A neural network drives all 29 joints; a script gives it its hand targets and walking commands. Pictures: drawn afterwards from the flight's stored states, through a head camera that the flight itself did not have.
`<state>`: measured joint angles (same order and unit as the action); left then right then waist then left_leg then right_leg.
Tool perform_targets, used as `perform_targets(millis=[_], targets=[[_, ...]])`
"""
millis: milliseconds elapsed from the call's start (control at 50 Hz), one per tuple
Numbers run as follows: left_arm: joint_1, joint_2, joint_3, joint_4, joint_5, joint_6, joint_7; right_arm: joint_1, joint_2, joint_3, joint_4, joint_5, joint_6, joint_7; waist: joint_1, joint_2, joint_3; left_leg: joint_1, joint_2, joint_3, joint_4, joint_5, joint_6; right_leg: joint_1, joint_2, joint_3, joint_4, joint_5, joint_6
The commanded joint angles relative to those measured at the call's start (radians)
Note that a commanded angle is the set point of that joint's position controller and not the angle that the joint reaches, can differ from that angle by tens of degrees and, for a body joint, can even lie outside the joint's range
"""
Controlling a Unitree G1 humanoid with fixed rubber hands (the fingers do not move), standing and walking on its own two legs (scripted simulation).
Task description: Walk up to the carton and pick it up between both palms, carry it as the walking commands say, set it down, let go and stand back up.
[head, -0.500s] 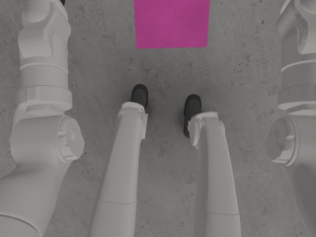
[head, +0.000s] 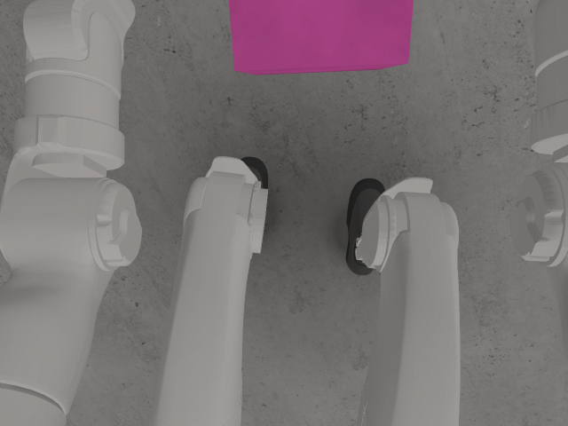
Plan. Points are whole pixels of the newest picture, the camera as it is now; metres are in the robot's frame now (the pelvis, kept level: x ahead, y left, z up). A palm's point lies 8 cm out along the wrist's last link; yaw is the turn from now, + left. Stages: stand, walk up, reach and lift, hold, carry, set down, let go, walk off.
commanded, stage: reach and lift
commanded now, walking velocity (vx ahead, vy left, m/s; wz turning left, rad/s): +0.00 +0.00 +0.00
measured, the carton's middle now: out of the picture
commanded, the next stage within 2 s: none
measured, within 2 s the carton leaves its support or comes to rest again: neither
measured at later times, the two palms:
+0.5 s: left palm out of the picture +0.52 +0.23 -0.30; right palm out of the picture +0.57 -0.15 -0.29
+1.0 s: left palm out of the picture +0.53 +0.23 -0.31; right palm out of the picture +0.57 -0.15 -0.32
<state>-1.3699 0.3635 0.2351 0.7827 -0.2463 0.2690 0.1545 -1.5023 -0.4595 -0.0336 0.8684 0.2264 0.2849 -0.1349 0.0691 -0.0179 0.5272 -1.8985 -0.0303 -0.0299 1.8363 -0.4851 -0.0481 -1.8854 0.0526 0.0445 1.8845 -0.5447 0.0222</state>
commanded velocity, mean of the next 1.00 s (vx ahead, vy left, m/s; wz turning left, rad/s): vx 0.00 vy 0.00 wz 0.00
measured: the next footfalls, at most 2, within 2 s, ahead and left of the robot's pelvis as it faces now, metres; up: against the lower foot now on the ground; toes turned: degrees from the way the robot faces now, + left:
none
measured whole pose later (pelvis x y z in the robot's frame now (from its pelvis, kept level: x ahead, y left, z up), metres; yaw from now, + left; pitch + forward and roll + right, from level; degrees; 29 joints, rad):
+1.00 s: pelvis +0.02 +0.00 -0.12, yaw +1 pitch +33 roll +2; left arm -1.46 0.42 0.14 1.17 -0.35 0.05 0.10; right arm -1.51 -0.42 0.04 1.10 0.27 0.08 -0.12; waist 0.05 0.00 0.52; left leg -2.23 0.00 -0.01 2.23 -0.56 -0.04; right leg -2.22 0.04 0.03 2.29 -0.63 0.00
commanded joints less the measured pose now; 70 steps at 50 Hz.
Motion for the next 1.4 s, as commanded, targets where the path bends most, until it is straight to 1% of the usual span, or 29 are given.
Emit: perform_targets(millis=[0,20,80,160,180,240,360,440,460,480,520,560,620,640,680,740,820,840,880,900,1000,1020,1040,1060,1140,1200,1280,1300,1380], targets=[[-0.384,0.226,0.022,-0.188,-0.007,-0.062,0.001,-0.394,-0.189,-0.036,-0.156,-0.019,-0.063,-0.005,0.048,-0.027,-2.071,0.72,-0.023,0.116,-0.066,0.389,0.014,0.628,0.016,-0.085,-0.098,0.301,-0.012],[-0.359,0.201,0.019,-0.103,-0.015,-0.064,-0.007,-0.373,-0.178,-0.041,-0.082,-0.034,-0.067,-0.001,0.031,-0.055,-1.935,0.626,-0.018,0.111,-0.059,0.341,0.01,0.552,0.012,-0.09,-0.096,0.253,-0.012],[-0.329,0.161,0.005,-0.042,-0.002,-0.095,-0.028,-0.344,-0.115,-0.011,-0.03,-0.027,-0.097,0.02,0.034,-0.064,-1.897,0.557,-0.019,0.11,-0.017,0.351,0.008,0.554,0.009,-0.074,-0.054,0.293,-0.012],[-0.292,0.133,-0.001,0.087,0.015,-0.142,-0.044,-0.333,-0.107,-0.018,0.056,-0.017,-0.147,0.032,0.047,-0.039,-1.778,0.469,-0.005,0.114,0.053,0.368,-0.004,0.452,0.001,-0.074,0.009,0.311,0.0],[-0.307,0.154,0.02,0.09,0.027,-0.151,-0.044,-0.351,-0.107,-0.026,0.045,-0.019,-0.158,0.031,0.059,-0.039,-1.781,0.459,-0.006,0.111,0.067,0.384,-0.003,0.452,0.001,-0.068,0.028,0.335,0.003],[-0.331,0.186,0.004,-0.002,0.012,-0.182,-0.031,-0.394,-0.153,-0.039,-0.042,0.004,-0.184,0.02,0.05,-0.016,-1.897,0.558,-0.005,0.103,0.118,0.468,-0.007,0.465,0.009,-0.079,0.079,0.388,0.01],[-0.401,0.218,-0.015,-0.022,-0.018,-0.193,-0.007,-0.403,-0.176,-0.024,-0.035,0.01,-0.187,0.005,0.046,-0.03,-1.867,0.564,-0.002,0.096,0.173,0.441,0.001,0.419,-0.002,-0.089,0.137,0.334,0.014],[-0.407,0.206,-0.023,0.049,-0.019,-0.205,-0.016,-0.369,-0.141,0.01,0.059,0.017,-0.192,0.018,0.054,-0.043,-1.678,0.454,0.008,0.096,0.198,0.366,0.005,0.314,-0.015,-0.076,0.164,0.262,0.01],[-0.389,0.192,-0.028,0.121,-0.018,-0.208,-0.02,-0.367,-0.149,0.001,0.117,0.011,-0.198,0.023,0.049,-0.04,-1.567,0.403,0.012,0.091,0.207,0.334,0.004,0.239,-0.018,-0.075,0.17,0.219,0.01],[-0.4,0.183,-0.03,0.101,-0.012,-0.216,-0.024,-0.371,-0.128,0.009,0.102,0.019,-0.206,0.031,0.052,-0.028,-1.57,0.41,0.014,0.085,0.206,0.342,0.005,0.234,-0.018,-0.077,0.176,0.225,0.009],[-0.386,0.135,-0.061,0.183,-0.033,-0.224,-0.044,-0.406,-0.1,0.03,0.119,0.029,-0.223,0.041,0.052,-0.028,-1.452,0.317,0.022,0.078,0.224,0.329,0.001,0.182,-0.023,-0.068,0.179,0.214,0.004],[-0.405,0.133,-0.06,0.219,-0.052,-0.233,-0.058,-0.409,-0.079,0.039,0.134,0.023,-0.229,0.046,0.043,-0.072,-1.403,0.267,0.025,0.066,0.233,0.323,0.003,0.196,-0.03,-0.066,0.193,0.225,0.012],[-0.383,0.163,-0.043,0.222,-0.056,-0.252,-0.058,-0.407,-0.088,0.043,0.094,0.029,-0.241,0.04,0.057,-0.096,-1.482,0.285,0.024,0.07,0.251,0.385,0.004,0.252,-0.028,-0.059,0.203,0.299,0.019],[-0.37,0.178,-0.043,0.229,-0.06,-0.255,-0.055,-0.404,-0.096,0.038,0.083,0.031,-0.245,0.035,0.047,-0.114,-1.492,0.299,0.024,0.054,0.256,0.409,0.013,0.252,-0.03,-0.061,0.214,0.322,0.022],[-0.353,0.186,-0.034,0.228,-0.061,-0.266,-0.049,-0.397,-0.113,0.045,0.039,0.044,-0.258,0.026,0.064,-0.111,-1.565,0.312,0.021,0.062,0.275,0.457,0.013,0.302,-0.025,-0.054,0.229,0.384,0.017],[-0.318,0.169,-0.058,0.249,-0.073,-0.273,-0.048,-0.347,-0.097,0.058,0.061,0.045,-0.256,0.013,0.058,-0.083,-1.575,0.281,0.017,0.069,0.279,0.487,0.008,0.347,-0.021,-0.038,0.233,0.449,0.012],[-0.31,0.167,-0.058,0.271,-0.08,-0.267,-0.051,-0.332,-0.087,0.053,0.078,0.031,-0.248,0.005,0.044,-0.096,-1.535,0.215,0.012,0.082,0.271,0.426,0.01,0.367,-0.022,-0.037,0.226,0.432,0.014],[-0.306,0.18,-0.049,0.278,-0.074,-0.27,-0.052,-0.321,-0.075,0.052,0.087,0.029,-0.245,0.005,0.055,-0.103,-1.529,0.204,0.017,0.084,0.277,0.415,0.01,0.369,-0.023,-0.03,0.23,0.425,0.014],[-0.322,0.163,-0.07,0.262,-0.095,-0.27,-0.054,-0.313,-0.075,0.059,0.077,0.037,-0.243,0.006,0.03,-0.104,-1.545,0.238,0.018,0.081,0.277,0.418,0.012,0.371,-0.021,-0.036,0.223,0.413,0.014],[-0.33,0.171,-0.069,0.242,-0.092,-0.272,-0.051,-0.311,-0.069,0.054,0.092,0.042,-0.243,0.005,0.045,-0.089,-1.522,0.228,0.011,0.084,0.274,0.413,0.008,0.346,-0.016,-0.034,0.226,0.405,0.009],[-0.386,0.131,-0.118,0.219,-0.117,-0.271,-0.049,-0.359,-0.064,0.069,0.066,0.058,-0.245,0.015,0.032,-0.06,-1.505,0.274,0.014,0.072,0.257,0.407,0.015,0.301,-0.017,-0.047,0.218,0.353,0.005],[-0.395,0.1,-0.147,0.222,-0.134,-0.267,-0.052,-0.369,-0.056,0.078,0.076,0.062,-0.245,0.02,0.016,-0.06,-1.485,0.27,0.016,0.068,0.263,0.391,0.015,0.273,-0.021,-0.05,0.215,0.322,-0.001],[-0.381,0.115,-0.124,0.261,-0.119,-0.263,-0.053,-0.355,-0.038,0.084,0.114,0.056,-0.239,0.024,0.039,-0.065,-1.443,0.247,0.016,0.069,0.258,0.366,0.016,0.273,-0.024,-0.043,0.212,0.303,0.0],[-0.395,0.087,-0.136,0.249,-0.133,-0.264,-0.055,-0.377,-0.031,0.101,0.1,0.053,-0.242,0.026,0.025,-0.086,-1.451,0.242,0.013,0.072,0.265,0.358,0.014,0.281,-0.025,-0.039,0.205,0.294,-0.003],[-0.43,0.077,-0.134,0.29,-0.118,-0.264,-0.047,-0.423,-0.02,0.097,0.114,0.056,-0.246,0.028,0.041,-0.084,-1.412,0.224,0.009,0.07,0.249,0.313,0.017,0.253,-0.025,-0.046,0.202,0.247,-0.001],[-0.457,0.072,-0.121,0.278,-0.094,-0.27,-0.034,-0.444,-0.033,0.06,0.085,0.035,-0.255,0.017,0.021,-0.071,-1.433,0.268,0.003,0.054,0.239,0.327,0.018,0.221,-0.018,-0.06,0.199,0.24,0.0],[-0.456,0.043,-0.122,0.337,-0.077,-0.273,-0.028,-0.429,-0.014,0.062,0.16,0.005,-0.255,0.01,0.008,-0.079,-1.4,0.248,-0.005,0.06,0.239,0.318,0.014,0.219,-0.016,-0.059,0.19,0.239,-0.001],[-0.422,0.045,-0.111,0.388,-0.06,-0.274,-0.025,-0.414,-0.021,0.064,0.18,0.003,-0.257,0.009,0.021,-0.073,-1.391,0.249,-0.004,0.063,0.243,0.325,0.012,0.216,-0.016,-0.052,0.186,0.244,0.003],[-0.43,-0.002,-0.128,0.357,-0.051,-0.293,-0.027,-0.408,0.084,0.119,0.163,0.024,-0.267,0.017,0.045,-0.091,-1.433,0.291,-0.016,0.056,0.231,0.381,0.021,0.252,-0.002,-0.056,0.191,0.31,0.007]])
